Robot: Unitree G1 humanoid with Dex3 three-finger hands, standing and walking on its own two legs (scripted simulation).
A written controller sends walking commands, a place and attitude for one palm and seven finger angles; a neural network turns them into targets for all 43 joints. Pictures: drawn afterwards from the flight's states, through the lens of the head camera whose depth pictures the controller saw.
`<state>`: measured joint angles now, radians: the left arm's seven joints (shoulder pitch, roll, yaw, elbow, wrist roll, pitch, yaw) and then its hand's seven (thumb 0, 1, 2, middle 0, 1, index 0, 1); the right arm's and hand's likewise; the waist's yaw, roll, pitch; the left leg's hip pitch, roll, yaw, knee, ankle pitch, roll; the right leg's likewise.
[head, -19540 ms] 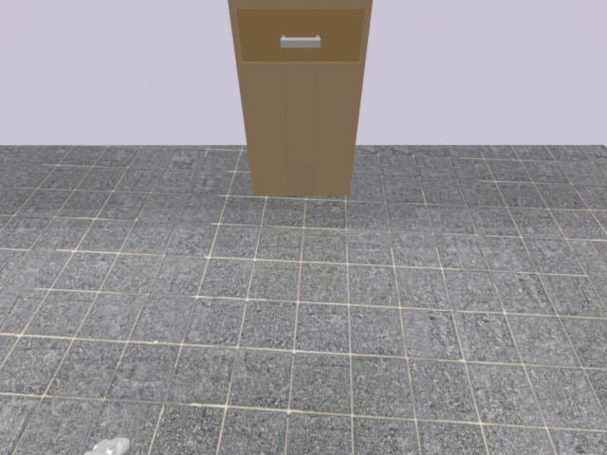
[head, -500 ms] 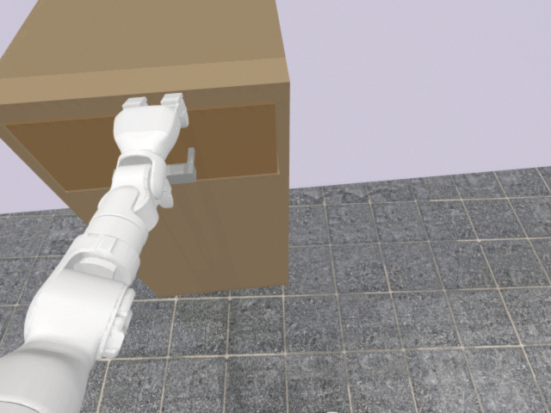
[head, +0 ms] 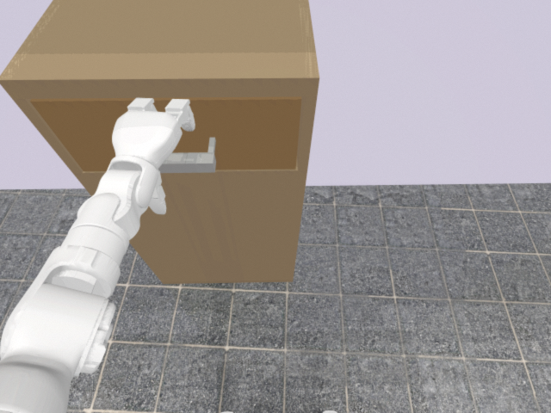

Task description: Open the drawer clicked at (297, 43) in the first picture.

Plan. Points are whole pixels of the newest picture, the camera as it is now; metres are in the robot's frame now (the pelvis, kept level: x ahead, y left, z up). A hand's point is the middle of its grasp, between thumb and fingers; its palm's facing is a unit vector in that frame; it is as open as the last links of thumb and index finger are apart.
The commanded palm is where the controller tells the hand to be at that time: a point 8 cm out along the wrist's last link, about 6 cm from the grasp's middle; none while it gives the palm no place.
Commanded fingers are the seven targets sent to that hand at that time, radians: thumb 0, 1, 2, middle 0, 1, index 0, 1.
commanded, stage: move the hooked fingers above the handle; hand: left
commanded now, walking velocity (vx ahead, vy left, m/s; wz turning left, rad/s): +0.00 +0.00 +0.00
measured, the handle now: (177, 153) +0.54 +0.17 +0.01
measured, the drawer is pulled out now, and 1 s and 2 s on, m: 0.00 0.00 0.00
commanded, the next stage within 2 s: lower the fingers behind the handle in 1.42 s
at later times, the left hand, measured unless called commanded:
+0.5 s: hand (167, 159) +0.48 +0.16 +0.07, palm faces +0.03 -0.04 -1.00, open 13.8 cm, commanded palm +0.47 +0.18 +0.13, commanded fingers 0.00 -0.50 0.30 -0.30 -1.20 -0.30 -1.20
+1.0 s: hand (170, 152) +0.49 +0.16 +0.07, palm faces +0.05 -0.04 -1.00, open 13.8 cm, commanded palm +0.47 +0.19 +0.13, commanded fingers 0.00 -0.50 0.30 -0.30 -1.20 -0.30 -1.20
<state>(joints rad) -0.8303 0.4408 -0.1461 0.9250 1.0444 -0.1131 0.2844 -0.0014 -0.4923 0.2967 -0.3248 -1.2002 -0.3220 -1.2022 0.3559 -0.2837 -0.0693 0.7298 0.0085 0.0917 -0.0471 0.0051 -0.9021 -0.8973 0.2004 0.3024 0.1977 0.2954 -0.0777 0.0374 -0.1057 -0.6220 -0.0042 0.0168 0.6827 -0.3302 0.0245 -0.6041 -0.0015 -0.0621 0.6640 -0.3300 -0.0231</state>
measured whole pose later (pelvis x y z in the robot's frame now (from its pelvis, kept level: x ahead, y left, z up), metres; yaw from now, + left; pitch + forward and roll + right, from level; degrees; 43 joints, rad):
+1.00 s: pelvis +0.01 +0.00 +0.00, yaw -2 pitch +15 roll +0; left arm -0.77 0.42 -0.05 0.90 1.09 -0.07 0.30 0.00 -0.49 0.30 -0.32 -1.20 -0.32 -1.21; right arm 0.31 -0.26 -0.05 0.68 0.00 0.12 -0.05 0.00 -0.90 -0.90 0.20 0.30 0.20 0.30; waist -0.09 0.05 -0.11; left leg -0.58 0.01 0.05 0.66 -0.34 0.02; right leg -0.59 0.01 -0.02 0.66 -0.34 -0.03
